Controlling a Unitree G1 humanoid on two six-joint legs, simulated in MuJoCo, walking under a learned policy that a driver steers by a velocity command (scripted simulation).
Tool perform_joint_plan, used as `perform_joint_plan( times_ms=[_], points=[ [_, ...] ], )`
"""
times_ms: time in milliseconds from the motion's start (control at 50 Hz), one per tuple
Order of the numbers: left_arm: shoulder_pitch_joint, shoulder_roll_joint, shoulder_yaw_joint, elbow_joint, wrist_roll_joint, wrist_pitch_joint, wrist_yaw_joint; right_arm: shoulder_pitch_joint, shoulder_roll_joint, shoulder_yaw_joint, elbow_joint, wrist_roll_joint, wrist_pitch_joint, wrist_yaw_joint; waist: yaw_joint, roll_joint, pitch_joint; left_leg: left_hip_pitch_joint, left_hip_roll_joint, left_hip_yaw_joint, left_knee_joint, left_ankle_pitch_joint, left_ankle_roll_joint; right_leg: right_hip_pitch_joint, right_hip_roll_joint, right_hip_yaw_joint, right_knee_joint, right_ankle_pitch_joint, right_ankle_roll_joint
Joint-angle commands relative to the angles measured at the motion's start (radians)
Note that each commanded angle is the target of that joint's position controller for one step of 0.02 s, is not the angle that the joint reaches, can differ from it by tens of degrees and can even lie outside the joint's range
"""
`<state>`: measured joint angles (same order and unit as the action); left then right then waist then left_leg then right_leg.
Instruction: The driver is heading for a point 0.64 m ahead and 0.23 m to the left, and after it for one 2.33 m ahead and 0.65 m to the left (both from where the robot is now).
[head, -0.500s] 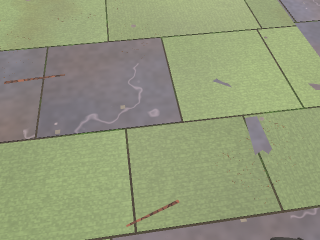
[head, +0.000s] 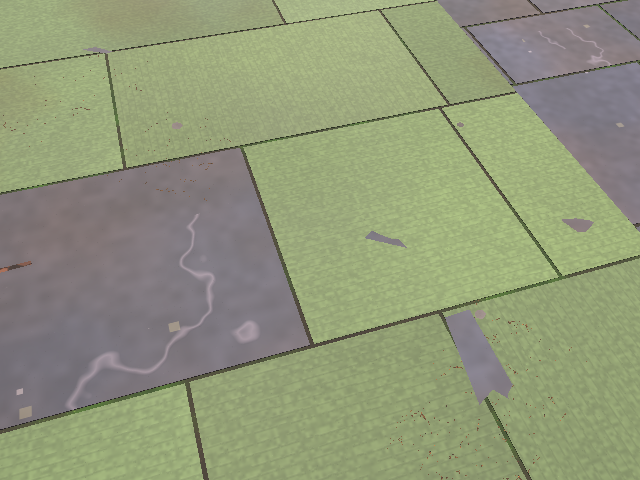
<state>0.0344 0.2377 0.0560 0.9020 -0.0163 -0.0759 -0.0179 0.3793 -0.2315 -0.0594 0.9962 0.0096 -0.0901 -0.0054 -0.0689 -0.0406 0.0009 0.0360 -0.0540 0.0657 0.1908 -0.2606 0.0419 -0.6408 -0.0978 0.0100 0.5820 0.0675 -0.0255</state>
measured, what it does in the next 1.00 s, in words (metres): walks ahead, turning left: right foot, then left foot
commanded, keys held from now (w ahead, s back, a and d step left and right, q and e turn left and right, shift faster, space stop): w+q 0.84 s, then q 0.16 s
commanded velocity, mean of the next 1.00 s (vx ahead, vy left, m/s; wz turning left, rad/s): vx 0.48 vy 0.00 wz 0.46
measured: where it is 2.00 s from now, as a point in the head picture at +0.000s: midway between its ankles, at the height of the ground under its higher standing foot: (244, 404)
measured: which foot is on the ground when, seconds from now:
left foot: down 0.00-0.12, up 0.14-0.64, down 0.66-1.00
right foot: up 0.00-0.08, down 0.10-0.68, up 0.70-1.00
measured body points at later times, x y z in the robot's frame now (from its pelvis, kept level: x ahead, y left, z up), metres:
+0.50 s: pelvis +0.27 -0.04 +0.00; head +0.29 -0.03 +0.45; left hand +0.23 +0.23 -0.14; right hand +0.48 -0.26 -0.11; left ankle +0.41 +0.16 -0.68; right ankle +0.21 -0.14 -0.74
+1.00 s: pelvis +0.52 +0.09 +0.00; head +0.55 +0.13 +0.45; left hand +0.58 +0.42 -0.09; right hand +0.72 -0.13 -0.10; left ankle +0.46 +0.14 -0.74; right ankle +0.77 +0.01 -0.68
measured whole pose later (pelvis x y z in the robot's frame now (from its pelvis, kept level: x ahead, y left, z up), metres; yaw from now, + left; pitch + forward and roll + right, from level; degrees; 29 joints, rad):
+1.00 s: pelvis +0.52 +0.09 +0.00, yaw +30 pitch +2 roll -1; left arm 0.00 0.28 0.07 0.78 0.01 -0.09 0.01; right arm 0.30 -0.26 -0.09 0.78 0.02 -0.04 -0.01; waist -0.05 -0.03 0.04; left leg -0.18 -0.11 -0.12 0.38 -0.22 0.09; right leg -0.66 -0.07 0.09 0.69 -0.03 0.05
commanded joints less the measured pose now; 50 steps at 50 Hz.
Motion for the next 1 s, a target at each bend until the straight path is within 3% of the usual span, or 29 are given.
perform_joint_plan(
  times_ms=[20, 60, 80, 100, 120, 140, 160, 180, 200, 220, 260, 360, 460, 540, 600, 620, 640, 660, 680, 700, 720, 740, 760, 780, 800, 860, 900, 940, 1000],
  points=[
    [-0.143, 0.07, 0.007, -0.101, -0.004, -0.026, -0.017, 0.055, -0.164, -0.038, -0.008, 0.008, 0.007, -0.01, 0.002, 0.106, 0.097, 0.031, 0.32, -0.144, -0.001, 0.329, 0.146, -0.056, 0.012, -0.001, -0.057, -0.069, -0.025],
    [-0.081, 0.103, 0.021, -0.095, -0.006, -0.035, -0.021, 0.03, -0.179, -0.044, -0.012, 0.011, 0.016, -0.012, 0.051, 0.128, 0.06, 0.039, 0.324, -0.162, 0.075, 0.48, 0.129, 0.071, 0.046, -0.017, -0.088, -0.138, -0.044],
    [0.018, 0.131, 0.037, -0.069, -0.004, -0.04, -0.018, 0.0, -0.184, -0.044, -0.02, 0.013, 0.02, -0.012, 0.11, 0.136, 0.003, 0.016, 0.296, -0.147, 0.18, 0.633, 0.112, 0.225, 0.081, -0.046, -0.112, -0.14, -0.06],
    [0.197, 0.186, 0.065, -0.016, 0.001, -0.042, -0.009, -0.017, -0.159, -0.033, -0.032, 0.008, 0.022, -0.011, 0.186, 0.117, -0.113, -0.084, 0.235, -0.112, 0.379, 0.654, 0.082, 0.492, 0.071, -0.035, -0.091, -0.109, -0.09],
    [0.383, 0.272, 0.085, 0.013, 0.017, -0.04, 0.004, -0.006, -0.115, -0.013, -0.063, -0.013, 0.02, -0.009, 0.233, -0.019, -0.285, -0.313, 0.15, -0.06, 0.716, 0.315, 0.039, 0.815, -0.148, 0.204, -0.068, -0.115, -0.152],
    [0.407, 0.297, 0.086, 0.032, 0.021, -0.035, -0.004, 0.13, 0.012, 0.017, -0.057, 0.008, 0.0, -0.002, 0.155, -0.281, -0.406, -0.662, -0.003, -0.11, 1.012, -0.326, -0.006, 1.077, -0.343, 0.646, -0.208, -0.293, -0.285],
    [0.376, 0.194, 0.059, 0.019, 0.014, -0.036, -0.003, 0.056, -0.113, -0.012, -0.048, 0.033, -0.014, -0.003, 0.188, -0.157, -0.329, -0.751, 0.052, -0.218, 1.123, -0.322, 0.004, 0.999, -0.305, 0.631, -0.263, -0.395, -0.239],
    [0.293, 0.148, 0.045, 0.005, 0.009, -0.038, 0.002, -0.027, -0.15, -0.025, -0.076, 0.046, -0.019, -0.004, 0.174, -0.115, -0.191, -0.802, 0.099, -0.192, 1.132, -0.227, 0.017, 0.864, -0.281, 0.471, -0.282, -0.371, -0.191],
    [0.214, 0.122, 0.034, -0.008, 0.013, -0.041, 0.001, -0.064, -0.14, -0.026, -0.082, 0.041, -0.015, -0.011, 0.139, -0.034, -0.12, -0.757, 0.149, -0.174, 1.097, -0.133, 0.016, 0.715, -0.248, 0.363, -0.317, -0.304, -0.167],
    [0.166, 0.095, 0.028, -0.008, 0.019, -0.043, -0.001, -0.078, -0.128, -0.034, -0.083, 0.028, -0.006, -0.016, 0.112, -0.027, -0.063, -0.716, 0.177, -0.172, 1.048, -0.074, 0.015, 0.602, -0.214, 0.27, -0.357, -0.261, -0.152],
    [0.142, 0.075, 0.025, 0.005, 0.032, -0.048, 0.0, -0.037, -0.081, -0.036, -0.079, 0.03, 0.022, -0.012, 0.068, -0.064, -0.033, -0.632, 0.21, -0.176, 1.006, -0.018, 0.017, 0.497, -0.179, 0.152, -0.415, -0.212, -0.143],
    [0.177, 0.124, 0.042, 0.028, 0.035, -0.049, 0.026, -0.127, -0.067, -0.042, -0.132, 0.018, 0.051, -0.008, 0.061, -0.012, 0.035, -0.753, 0.215, -0.187, 0.868, 0.152, -0.008, 0.493, -0.173, -0.022, -0.465, -0.065, -0.153],
    [0.22, 0.152, 0.048, 0.029, 0.027, -0.035, 0.043, -0.282, -0.046, -0.026, -0.191, 0.01, 0.042, 0.022, 0.106, 0.007, 0.075, -0.748, 0.193, -0.095, 0.609, 0.319, -0.01, 0.554, -0.158, -0.157, -0.473, -0.013, -0.128],
    [0.29, 0.174, 0.057, 0.043, 0.012, -0.009, 0.046, -0.394, -0.04, -0.014, -0.257, 0.013, 0.043, 0.05, 0.142, 0.011, 0.112, -0.789, 0.172, -0.033, 0.497, 0.252, 0.016, 0.7, -0.2, -0.206, -0.415, 0.07, -0.12],
    [0.264, 0.212, 0.068, 0.028, -0.001, 0.011, 0.049, -0.372, -0.078, -0.029, -0.289, 0.016, 0.047, 0.066, 0.094, -0.034, 0.063, -0.667, 0.101, 0.04, 0.468, 0.114, 0.062, 0.758, -0.214, -0.248, -0.275, 0.443, -0.092],
    [0.249, 0.229, 0.072, 0.02, -0.005, 0.019, 0.051, -0.312, -0.105, -0.043, -0.285, 0.018, 0.05, 0.066, 0.053, -0.056, 0.018, -0.575, 0.061, 0.067, 0.472, 0.062, 0.083, 0.761, -0.211, -0.258, -0.171, 0.603, -0.081],
    [0.228, 0.239, 0.073, 0.013, -0.009, 0.026, 0.052, -0.19, -0.147, -0.067, -0.26, 0.023, 0.05, 0.065, -0.02, -0.057, -0.047, -0.413, 0.016, 0.084, 0.432, 0.066, 0.113, 0.731, -0.192, -0.273, 0.0, 0.678, -0.062],
    [0.221, 0.232, 0.068, 0.005, -0.009, 0.026, 0.052, -0.027, -0.215, -0.104, -0.218, 0.024, 0.053, 0.049, -0.101, -0.018, -0.133, -0.141, -0.008, 0.041, 0.359, 0.133, 0.154, 0.591, -0.15, -0.285, 0.245, 0.545, -0.019],
    [0.249, 0.126, 0.04, -0.034, 0.028, 0.013, 0.049, 0.043, -0.322, -0.13, -0.197, 0.02, 0.059, 0.027, -0.063, 0.202, -0.193, 0.143, 0.213, -0.34, 0.331, 0.124, 0.242, 0.237, -0.047, -0.275, 0.596, -0.137, 0.032],
    [0.28, 0.067, 0.013, -0.081, 0.016, -0.033, 0.034, 0.016, -0.349, -0.121, -0.235, 0.008, 0.041, 0.035, 0.008, 0.281, -0.348, 0.345, 0.397, -0.903, 0.148, -0.018, 0.42, -0.043, 0.14, -0.033, 0.84, -0.68, 0.059],
    [0.148, 0.146, 0.031, -0.109, -0.026, -0.066, 0.021, 0.027, -0.258, -0.093, -0.234, 0.0, 0.029, 0.043, -0.05, 0.148, -0.3, 0.337, 0.38, -0.834, 0.088, 0.0, 0.357, -0.16, 0.089, 0.082, 0.865, -0.62, 0.031],
    [0.114, 0.146, 0.03, -0.119, -0.037, -0.082, 0.017, -0.013, -0.213, -0.081, -0.232, 0.003, 0.019, 0.043, -0.028, 0.125, -0.183, 0.219, 0.345, -0.67, 0.098, 0.067, 0.317, -0.191, 0.046, 0.07, 0.802, -0.532, 0.004],
    [0.121, 0.141, 0.032, -0.1, -0.016, -0.085, 0.025, -0.094, -0.182, -0.071, -0.25, 0.008, 0.014, 0.041, 0.023, 0.041, -0.116, 0.062, 0.296, -0.55, 0.099, 0.149, 0.279, -0.129, 0.0, 0.071, 0.712, -0.459, 0.001],
    [0.134, 0.16, 0.044, -0.089, 0.004, -0.075, 0.03, -0.154, -0.146, -0.059, -0.267, 0.004, 0.012, 0.038, 0.06, 0.047, -0.081, -0.06, 0.261, -0.467, 0.088, 0.239, 0.257, -0.053, -0.028, 0.072, 0.633, -0.419, 0.007],
    [0.153, 0.165, 0.05, -0.088, 0.009, -0.058, 0.029, -0.177, -0.135, -0.053, -0.282, -0.003, 0.012, 0.033, 0.085, 0.062, -0.074, -0.134, 0.242, -0.436, 0.065, 0.277, 0.252, 0.007, -0.042, 0.076, 0.597, -0.392, 0.015],
    [0.12, 0.134, 0.047, -0.113, 0.028, -0.027, 0.034, -0.15, -0.18, -0.062, -0.284, 0.001, 0.006, 0.014, 0.095, 0.06, -0.042, -0.232, 0.213, -0.365, 0.042, 0.448, 0.257, 0.029, -0.024, 0.048, 0.463, -0.322, 0.063],
    [0.05, 0.12, 0.041, -0.143, 0.036, -0.022, 0.04, -0.127, -0.204, -0.068, -0.281, 0.0, 0.014, -0.004, 0.082, 0.073, -0.019, -0.269, 0.176, -0.298, 0.076, 0.625, 0.229, 0.029, 0.012, 0.027, 0.327, -0.232, 0.088],
    [-0.005, 0.095, 0.03, -0.162, 0.034, -0.023, 0.034, -0.108, -0.203, -0.069, -0.281, 0.005, 0.032, -0.014, 0.061, 0.106, -0.03, -0.297, 0.125, -0.246, 0.12, 0.653, 0.18, 0.09, 0.06, 0.012, 0.165, -0.113, 0.088],
    [-0.07, 0.098, 0.026, -0.192, 0.019, -0.02, 0.02, -0.074, -0.201, -0.07, -0.279, 0.01, 0.056, -0.022, 0.026, 0.15, -0.056, -0.284, 0.121, -0.286, 0.164, 0.552, 0.133, 0.155, 0.117, 0.011, 0.015, 0.01, 0.079]
  ],
)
